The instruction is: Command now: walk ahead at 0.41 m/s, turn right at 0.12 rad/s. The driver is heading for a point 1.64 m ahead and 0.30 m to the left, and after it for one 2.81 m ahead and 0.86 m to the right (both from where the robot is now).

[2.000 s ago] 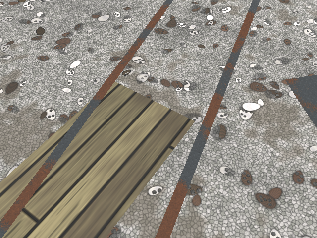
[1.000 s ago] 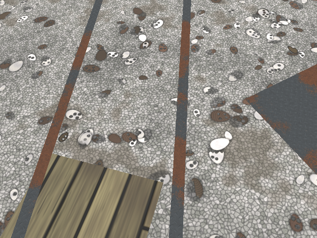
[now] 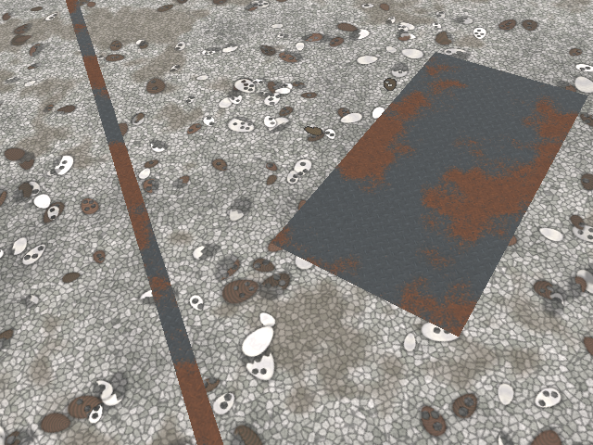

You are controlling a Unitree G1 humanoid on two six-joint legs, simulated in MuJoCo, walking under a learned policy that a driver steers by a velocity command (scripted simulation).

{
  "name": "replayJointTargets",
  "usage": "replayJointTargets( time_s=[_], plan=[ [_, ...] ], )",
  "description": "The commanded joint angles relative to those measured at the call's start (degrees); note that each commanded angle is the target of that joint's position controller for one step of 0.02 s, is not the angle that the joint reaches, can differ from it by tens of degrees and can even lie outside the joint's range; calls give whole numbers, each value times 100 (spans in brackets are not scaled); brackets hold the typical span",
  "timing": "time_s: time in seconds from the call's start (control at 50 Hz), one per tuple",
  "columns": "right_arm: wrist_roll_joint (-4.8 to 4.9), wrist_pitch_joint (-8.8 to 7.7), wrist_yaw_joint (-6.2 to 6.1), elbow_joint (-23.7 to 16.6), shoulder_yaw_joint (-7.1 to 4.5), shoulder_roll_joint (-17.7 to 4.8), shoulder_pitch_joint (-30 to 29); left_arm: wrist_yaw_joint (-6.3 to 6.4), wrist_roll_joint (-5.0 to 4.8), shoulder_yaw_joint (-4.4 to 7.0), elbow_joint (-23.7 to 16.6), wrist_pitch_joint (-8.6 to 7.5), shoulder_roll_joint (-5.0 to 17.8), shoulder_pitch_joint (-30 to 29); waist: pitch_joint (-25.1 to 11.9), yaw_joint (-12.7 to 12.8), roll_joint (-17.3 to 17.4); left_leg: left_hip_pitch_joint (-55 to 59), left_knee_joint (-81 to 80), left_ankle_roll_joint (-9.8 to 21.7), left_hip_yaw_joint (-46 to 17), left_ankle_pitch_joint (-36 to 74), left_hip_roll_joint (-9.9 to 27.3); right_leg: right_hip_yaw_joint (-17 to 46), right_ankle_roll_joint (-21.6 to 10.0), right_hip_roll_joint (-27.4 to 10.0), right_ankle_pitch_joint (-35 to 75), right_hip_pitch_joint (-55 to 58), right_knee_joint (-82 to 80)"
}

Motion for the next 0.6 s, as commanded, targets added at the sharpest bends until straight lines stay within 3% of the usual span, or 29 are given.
replayJointTargets(
  time_s=[0.02,0.08,0.14,0.18,0.2,0.22,0.24,0.26,0.28,0.3,0.32,0.34,0.38,0.42,0.48,0.54,0.6],
  plan=[
    [45,-137,68,-629,54,-156,-1076,42,-37,311,-198,-111,1083,8,520,209,-838,-336,-832,-17,82,520,-98,704,-846,-1335,1149,-116,-650],
    [76,-183,162,-770,91,-166,-1371,39,-90,333,-1,-90,1136,198,714,267,-788,-253,-1295,142,80,445,-163,700,-852,-1516,1238,66,-572],
    [67,-231,227,-823,74,-281,-1295,63,-128,368,126,-47,1208,202,667,113,-866,86,-1619,396,113,38,-255,701,-725,-1680,1932,390,-273],
    [36,-227,174,-715,-32,-509,-730,84,-103,393,148,-5,1323,110,163,-231,-1034,1100,-1666,624,399,-309,-590,546,-579,-1566,3970,527,527],
    [23,-210,110,-493,-152,-721,100,100,-85,353,161,31,1256,79,-403,-664,-969,2300,-1735,814,544,-237,-756,304,-424,-1296,4815,291,1561],
    [-11,-187,43,-300,-234,-1007,1131,122,2,253,97,35,1059,148,-1225,-1080,-688,4175,-1443,1139,-212,-200,-52,201,-228,-1063,3783,-838,3100],
    [-91,-176,42,-151,-355,-1549,1715,60,-30,44,-30,-64,316,926,-2258,-731,1061,6285,-1961,2138,-3256,-1824,1553,143,232,26,67,-3120,5564],
    [-9,-191,58,-139,-196,-997,1719,42,-116,101,56,-196,705,517,-2338,-960,1032,6197,-2942,2045,-4408,-2527,1640,962,174,154,-1678,-3724,6186],
    [10,-175,22,-153,-115,-795,1254,-5,-278,211,-134,-252,1060,-108,-1252,-880,730,5414,-3045,1753,-3495,-2598,1504,783,122,-202,-1370,-4264,6431],
    [-6,-148,-5,-224,-72,-679,840,-4,-249,177,-218,-291,1051,-444,-699,-698,191,4505,-3128,1604,-2788,-2130,1316,542,69,-535,-852,-4156,6157],
    [-52,-139,-4,-251,-33,-546,554,6,-133,188,-230,-295,993,-624,-297,-518,-32,3714,-3277,1552,-2276,-1601,1087,428,77,-736,-493,-3972,5781],
    [-125,-169,-2,-285,9,-426,382,9,-101,208,-183,-241,935,-494,-182,-296,119,3195,-3450,1508,-1910,-1253,889,464,75,-918,-216,-3602,5546],
    [-99,-241,3,-250,9,-395,277,19,-94,173,-53,-113,726,-217,-146,-111,253,2702,-3758,1607,-1496,-915,740,389,165,-993,-28,-3259,5318],
    [-76,-296,-13,-155,-3,-473,277,55,-38,158,-97,-36,659,-400,122,-55,164,2400,-3934,1675,-1084,-141,716,300,319,-1023,202,-3393,4911],
    [-87,-250,-88,-44,-15,-570,331,66,61,101,-222,-87,519,-859,186,-107,51,2410,-3702,1529,-282,2018,464,119,494,-925,1021,-3292,3705],
    [-47,-149,-149,84,-13,-653,649,-27,33,37,-302,-169,345,-1456,33,-420,35,2618,-3516,1321,47,2153,298,-96,480,-610,2103,-2789,2442],
    [-2,-24,-178,220,-16,-709,791,-109,17,88,-391,-187,493,-1688,-57,-482,140,3184,-3167,1240,-164,1923,544,46,348,-492,2128,-2690,1869]
  ],
)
